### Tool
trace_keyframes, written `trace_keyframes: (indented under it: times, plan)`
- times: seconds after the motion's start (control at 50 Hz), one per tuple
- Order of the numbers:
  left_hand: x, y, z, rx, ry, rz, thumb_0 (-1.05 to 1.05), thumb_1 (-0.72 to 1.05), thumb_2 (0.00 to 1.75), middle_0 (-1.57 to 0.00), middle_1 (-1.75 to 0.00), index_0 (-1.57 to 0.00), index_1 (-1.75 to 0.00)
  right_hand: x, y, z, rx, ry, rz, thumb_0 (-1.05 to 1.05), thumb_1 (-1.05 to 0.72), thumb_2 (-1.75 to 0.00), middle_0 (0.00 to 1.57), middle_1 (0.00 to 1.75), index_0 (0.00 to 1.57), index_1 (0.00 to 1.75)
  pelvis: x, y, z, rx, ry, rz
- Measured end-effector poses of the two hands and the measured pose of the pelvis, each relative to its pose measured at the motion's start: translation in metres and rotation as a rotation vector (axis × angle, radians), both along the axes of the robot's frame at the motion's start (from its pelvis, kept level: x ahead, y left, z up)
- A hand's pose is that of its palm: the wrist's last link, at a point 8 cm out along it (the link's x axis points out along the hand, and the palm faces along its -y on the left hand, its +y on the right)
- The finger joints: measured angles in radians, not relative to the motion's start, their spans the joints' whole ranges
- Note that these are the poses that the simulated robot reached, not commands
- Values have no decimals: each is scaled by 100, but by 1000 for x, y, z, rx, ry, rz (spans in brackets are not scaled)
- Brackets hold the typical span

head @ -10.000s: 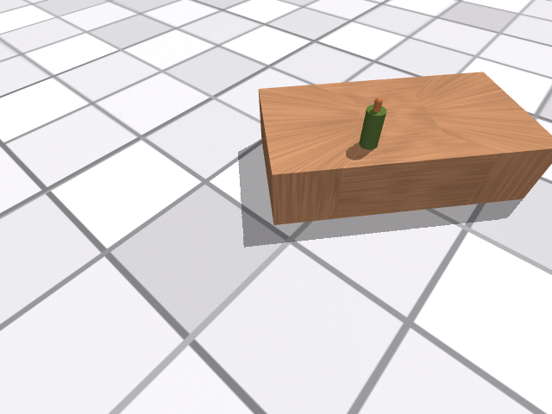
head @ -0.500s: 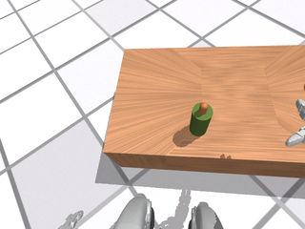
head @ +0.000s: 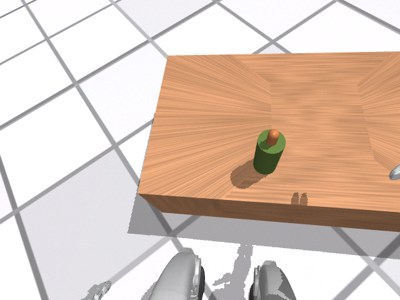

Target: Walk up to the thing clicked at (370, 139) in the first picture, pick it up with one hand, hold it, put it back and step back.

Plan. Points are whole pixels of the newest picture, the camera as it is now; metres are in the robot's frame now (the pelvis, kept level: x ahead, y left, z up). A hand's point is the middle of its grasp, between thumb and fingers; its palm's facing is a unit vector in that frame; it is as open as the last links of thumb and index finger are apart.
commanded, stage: go down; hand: right
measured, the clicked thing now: (268, 150) +0.52 -0.10 -0.25
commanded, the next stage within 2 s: approach in 0.08 s
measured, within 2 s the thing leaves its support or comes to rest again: neither
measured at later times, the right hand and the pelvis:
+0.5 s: hand (369, 137) +0.46 -0.28 -0.04, palm faces -0.03 +1.00 -0.01, open 17.7 cm; pelvis -0.02 +0.00 -0.07, yaw +1 degrees
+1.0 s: hand (297, 170) +0.47 -0.19 -0.27, palm faces -0.09 +1.00 +0.00, open 17.5 cm; pelvis -0.08 +0.00 -0.28, yaw +2 degrees
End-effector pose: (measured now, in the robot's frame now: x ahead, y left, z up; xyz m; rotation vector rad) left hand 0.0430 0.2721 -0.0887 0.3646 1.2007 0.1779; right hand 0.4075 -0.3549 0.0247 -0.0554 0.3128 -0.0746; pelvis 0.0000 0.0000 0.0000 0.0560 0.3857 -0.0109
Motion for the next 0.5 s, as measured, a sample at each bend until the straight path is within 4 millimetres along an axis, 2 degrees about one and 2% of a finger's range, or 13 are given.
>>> trace_keyframes:
  times: [0.24, 0.32, 0.42, 0.5]
  plan:
    - [-10, -2, -2, 6, 14, -5, 0, 89, 92, -19, -29, -18, -29, 8, -2, 2, 2, -28, 13, -1, 60, -1, 7, 4, 6, 4, -6, -2, -5, 6, 12, 1]
    - [-13, -2, -6, 11, 18, -14, 0, 89, 91, -19, -29, -18, -30, 13, 0, -3, 17, -49, 17, -1, 60, -1, 7, 4, 6, 4, -9, -2, -11, 9, 27, 0]
    - [-16, 0, -25, 24, 21, -42, 0, 89, 91, -19, -29, -18, -30, 24, 8, -25, 30, -144, 55, -1, 60, -1, 6, 4, 6, 4, -15, -3, -35, 14, 80, 5]
    - [-16, 1, -56, 35, 14, -64, 0, 88, 91, -19, -29, -18, -30, 34, 23, -60, 47, -239, 101, -1, 60, -1, 7, 4, 6, 4, -20, -2, -70, 18, 140, 10]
